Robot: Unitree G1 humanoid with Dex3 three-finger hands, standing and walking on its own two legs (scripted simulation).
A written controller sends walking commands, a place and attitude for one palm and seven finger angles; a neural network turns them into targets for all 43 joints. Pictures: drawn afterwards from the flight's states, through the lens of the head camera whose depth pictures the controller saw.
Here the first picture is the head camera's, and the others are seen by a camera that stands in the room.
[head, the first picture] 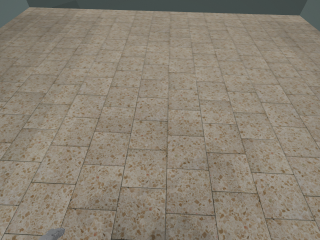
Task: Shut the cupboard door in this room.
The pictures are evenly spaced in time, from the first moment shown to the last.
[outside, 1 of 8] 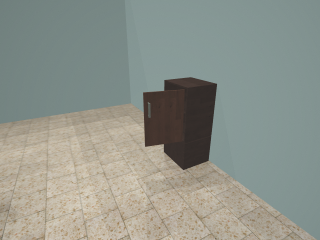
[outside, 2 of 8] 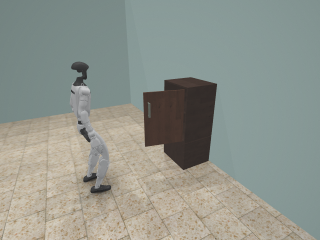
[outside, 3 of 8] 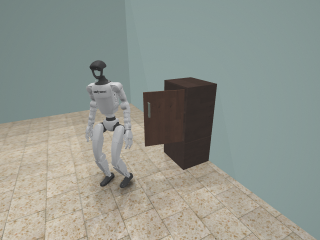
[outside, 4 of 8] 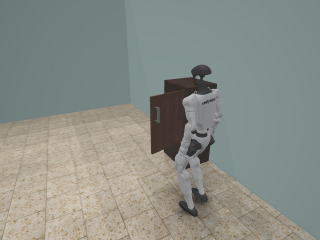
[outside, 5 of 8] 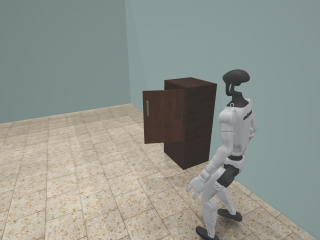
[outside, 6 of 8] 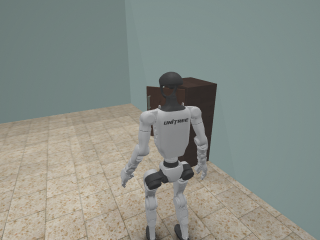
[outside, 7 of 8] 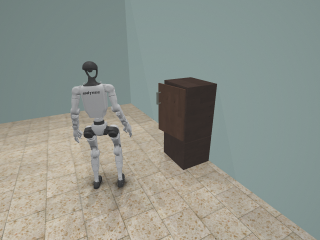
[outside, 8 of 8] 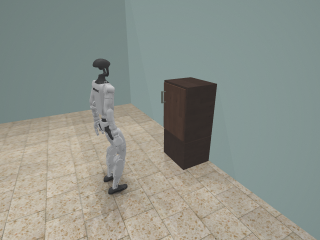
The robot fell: no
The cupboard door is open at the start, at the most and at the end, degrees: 77 101 0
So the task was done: yes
